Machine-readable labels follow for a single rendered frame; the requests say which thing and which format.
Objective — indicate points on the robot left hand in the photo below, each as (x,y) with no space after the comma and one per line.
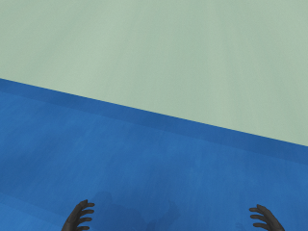
(74,219)

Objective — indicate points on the robot right hand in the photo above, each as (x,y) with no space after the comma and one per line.
(271,223)

